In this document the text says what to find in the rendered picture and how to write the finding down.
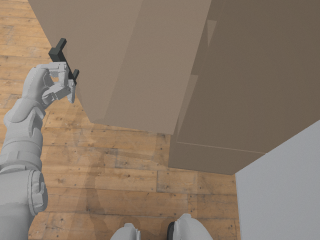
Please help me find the robot left forearm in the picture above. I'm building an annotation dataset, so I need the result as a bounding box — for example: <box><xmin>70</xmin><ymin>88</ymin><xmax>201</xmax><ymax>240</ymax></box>
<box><xmin>0</xmin><ymin>98</ymin><xmax>46</xmax><ymax>175</ymax></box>

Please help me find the robot left upper arm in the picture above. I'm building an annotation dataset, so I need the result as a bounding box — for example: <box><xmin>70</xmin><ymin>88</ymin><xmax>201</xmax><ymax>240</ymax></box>
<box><xmin>0</xmin><ymin>169</ymin><xmax>48</xmax><ymax>240</ymax></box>

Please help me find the handle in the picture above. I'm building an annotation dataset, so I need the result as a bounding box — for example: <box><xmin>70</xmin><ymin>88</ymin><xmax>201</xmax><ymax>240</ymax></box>
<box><xmin>48</xmin><ymin>38</ymin><xmax>79</xmax><ymax>86</ymax></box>

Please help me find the robot left shin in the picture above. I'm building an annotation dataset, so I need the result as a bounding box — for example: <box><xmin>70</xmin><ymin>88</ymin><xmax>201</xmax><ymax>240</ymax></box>
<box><xmin>124</xmin><ymin>223</ymin><xmax>135</xmax><ymax>228</ymax></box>

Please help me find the robot left hand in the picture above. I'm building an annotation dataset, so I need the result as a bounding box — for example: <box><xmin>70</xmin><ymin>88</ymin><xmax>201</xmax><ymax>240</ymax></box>
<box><xmin>21</xmin><ymin>61</ymin><xmax>76</xmax><ymax>110</ymax></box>

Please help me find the cupboard door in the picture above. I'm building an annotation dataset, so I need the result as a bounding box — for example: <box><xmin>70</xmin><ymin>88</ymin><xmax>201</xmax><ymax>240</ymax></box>
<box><xmin>28</xmin><ymin>0</ymin><xmax>212</xmax><ymax>135</ymax></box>

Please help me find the right robot thigh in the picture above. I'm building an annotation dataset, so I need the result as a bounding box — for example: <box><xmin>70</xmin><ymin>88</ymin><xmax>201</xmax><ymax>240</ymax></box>
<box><xmin>174</xmin><ymin>217</ymin><xmax>213</xmax><ymax>240</ymax></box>

